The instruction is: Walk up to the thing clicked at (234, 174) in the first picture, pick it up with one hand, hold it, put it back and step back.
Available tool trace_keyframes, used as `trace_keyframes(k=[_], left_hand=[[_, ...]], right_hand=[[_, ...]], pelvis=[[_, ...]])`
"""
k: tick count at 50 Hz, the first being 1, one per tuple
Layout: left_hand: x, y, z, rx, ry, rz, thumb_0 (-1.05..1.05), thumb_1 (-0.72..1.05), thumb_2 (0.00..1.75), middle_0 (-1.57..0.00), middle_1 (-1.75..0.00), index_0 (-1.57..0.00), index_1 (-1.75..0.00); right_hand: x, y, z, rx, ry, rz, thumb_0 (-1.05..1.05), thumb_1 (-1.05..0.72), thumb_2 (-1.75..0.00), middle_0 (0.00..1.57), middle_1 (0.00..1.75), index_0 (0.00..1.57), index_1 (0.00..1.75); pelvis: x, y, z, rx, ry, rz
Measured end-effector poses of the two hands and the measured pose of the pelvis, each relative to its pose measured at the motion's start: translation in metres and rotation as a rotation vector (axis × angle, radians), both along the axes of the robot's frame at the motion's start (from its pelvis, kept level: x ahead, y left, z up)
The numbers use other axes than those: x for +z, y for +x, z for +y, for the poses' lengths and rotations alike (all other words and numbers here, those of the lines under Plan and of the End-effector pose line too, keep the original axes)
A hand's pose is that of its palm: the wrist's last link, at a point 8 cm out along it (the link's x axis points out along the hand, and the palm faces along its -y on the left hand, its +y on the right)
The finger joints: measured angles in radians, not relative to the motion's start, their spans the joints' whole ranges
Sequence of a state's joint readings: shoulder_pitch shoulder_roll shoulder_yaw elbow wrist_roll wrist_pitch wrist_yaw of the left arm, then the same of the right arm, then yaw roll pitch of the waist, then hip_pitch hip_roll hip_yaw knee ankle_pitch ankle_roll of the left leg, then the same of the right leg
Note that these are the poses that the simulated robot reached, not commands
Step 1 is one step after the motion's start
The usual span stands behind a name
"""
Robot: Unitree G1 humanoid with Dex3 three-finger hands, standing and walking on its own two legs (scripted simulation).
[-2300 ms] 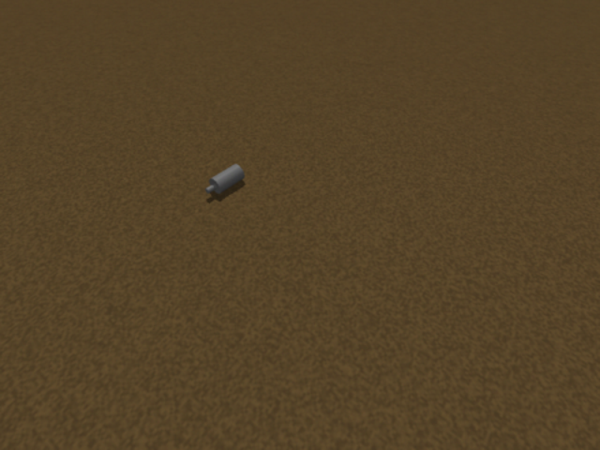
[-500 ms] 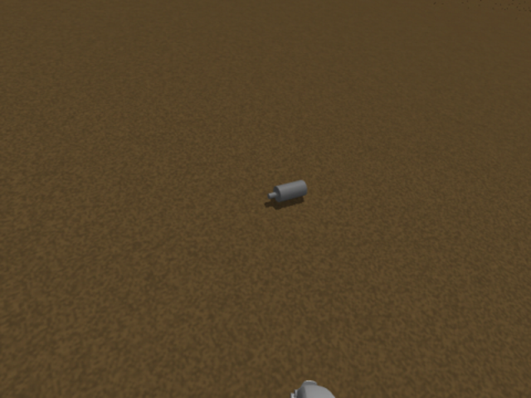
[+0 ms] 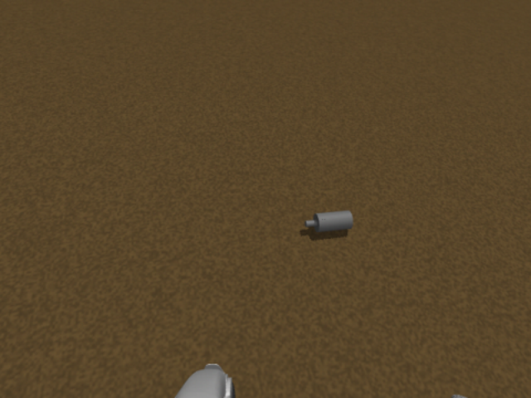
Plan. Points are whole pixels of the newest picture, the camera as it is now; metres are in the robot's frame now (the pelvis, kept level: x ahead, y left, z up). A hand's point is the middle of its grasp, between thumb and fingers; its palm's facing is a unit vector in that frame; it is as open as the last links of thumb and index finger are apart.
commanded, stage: walk up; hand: left
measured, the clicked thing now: (327, 221) +0.94 -0.25 -0.72
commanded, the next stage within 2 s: none
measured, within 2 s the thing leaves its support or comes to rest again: neither
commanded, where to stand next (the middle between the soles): +0.60 -0.55 m, yaw +15 degrees
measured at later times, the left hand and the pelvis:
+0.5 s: hand (208, 335) +0.25 +0.12 -0.14, palm faces +0.04 -0.91 -0.41, open 7.4 cm; pelvis +0.17 -0.19 -0.03, yaw +5 degrees
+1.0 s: hand (301, 316) +0.31 -0.05 -0.17, palm faces +0.09 -0.96 -0.28, open 7.4 cm; pelvis +0.30 -0.31 -0.01, yaw +9 degrees
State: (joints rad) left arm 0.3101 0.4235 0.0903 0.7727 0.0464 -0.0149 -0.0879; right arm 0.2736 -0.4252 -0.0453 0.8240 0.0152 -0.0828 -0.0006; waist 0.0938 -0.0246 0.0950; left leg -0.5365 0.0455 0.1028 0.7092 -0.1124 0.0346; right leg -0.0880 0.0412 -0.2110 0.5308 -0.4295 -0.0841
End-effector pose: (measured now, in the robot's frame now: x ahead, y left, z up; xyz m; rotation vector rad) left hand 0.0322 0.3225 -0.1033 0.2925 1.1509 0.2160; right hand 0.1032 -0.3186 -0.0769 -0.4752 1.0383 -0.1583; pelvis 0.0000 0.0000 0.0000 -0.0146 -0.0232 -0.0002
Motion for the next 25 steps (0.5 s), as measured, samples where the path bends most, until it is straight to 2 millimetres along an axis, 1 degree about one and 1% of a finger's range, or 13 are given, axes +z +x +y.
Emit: trace_keyframes(k=[3,4,6,9,13,17,20,23,25], left_hand=[[-0.024,0.016,-0.011,0.026,-0.015,0.027,0.01,0.90,0.89,-0.20,-0.30,-0.20,-0.30],[-0.030,0.022,-0.018,0.032,-0.020,0.039,0.01,0.90,0.89,-0.20,-0.30,-0.20,-0.30],[-0.036,0.038,-0.033,0.012,-0.038,0.066,0.01,0.90,0.89,-0.20,-0.30,-0.20,-0.30],[-0.035,0.067,-0.054,-0.040,-0.062,0.082,0.01,0.90,0.89,-0.20,-0.30,-0.20,-0.30],[-0.024,0.114,-0.073,-0.054,-0.062,0.009,0.01,0.90,0.89,-0.20,-0.30,-0.20,-0.30],[-0.014,0.153,-0.093,-0.053,-0.029,-0.047,0.01,0.90,0.89,-0.20,-0.30,-0.20,-0.30],[-0.008,0.178,-0.115,-0.049,0.012,-0.056,0.01,0.90,0.89,-0.20,-0.30,-0.20,-0.30],[-0.003,0.197,-0.142,-0.027,0.058,-0.068,0.01,0.90,0.89,-0.20,-0.30,-0.20,-0.30],[0.001,0.201,-0.164,-0.008,0.078,-0.088,0.01,0.90,0.89,-0.20,-0.30,-0.20,-0.30]], right_hand=[[-0.008,0.030,-0.009,0.015,-0.032,-0.009,0.00,-0.91,-0.89,0.20,0.30,0.20,0.30],[-0.009,0.036,-0.013,0.016,-0.043,-0.013,0.00,-0.91,-0.89,0.20,0.30,0.20,0.30],[-0.009,0.044,-0.023,-0.010,-0.053,-0.029,0.00,-0.91,-0.89,0.20,0.30,0.21,0.30],[0.001,0.047,-0.041,-0.074,-0.064,-0.045,0.00,-0.90,-0.89,0.20,0.30,0.21,0.30],[0.010,0.047,-0.073,-0.077,-0.084,0.003,0.00,-0.90,-0.89,0.21,0.30,0.21,0.30],[0.011,0.054,-0.118,-0.062,-0.102,0.058,0.00,-0.90,-0.89,0.21,0.30,0.21,0.30],[0.005,0.066,-0.161,-0.067,-0.110,0.077,0.00,-0.90,-0.89,0.21,0.30,0.21,0.30],[-0.009,0.088,-0.210,-0.075,-0.124,0.090,0.00,-0.90,-0.89,0.21,0.30,0.21,0.30],[-0.021,0.107,-0.238,-0.085,-0.139,0.109,0.00,-0.90,-0.89,0.21,0.30,0.21,0.30]], pelvis=[[-0.016,0.030,-0.010,0.019,0.022,-0.005],[-0.019,0.037,-0.014,0.024,0.034,-0.007],[-0.021,0.049,-0.021,0.017,0.036,-0.016],[-0.014,0.067,-0.037,0.013,0.039,-0.029],[-0.007,0.089,-0.065,0.029,0.033,-0.027],[-0.008,0.113,-0.100,0.044,0.037,-0.016],[-0.013,0.133,-0.133,0.051,0.045,-0.005],[-0.023,0.155,-0.170,0.061,0.036,-0.003],[-0.027,0.167,-0.190,0.083,0.010,-0.009]])
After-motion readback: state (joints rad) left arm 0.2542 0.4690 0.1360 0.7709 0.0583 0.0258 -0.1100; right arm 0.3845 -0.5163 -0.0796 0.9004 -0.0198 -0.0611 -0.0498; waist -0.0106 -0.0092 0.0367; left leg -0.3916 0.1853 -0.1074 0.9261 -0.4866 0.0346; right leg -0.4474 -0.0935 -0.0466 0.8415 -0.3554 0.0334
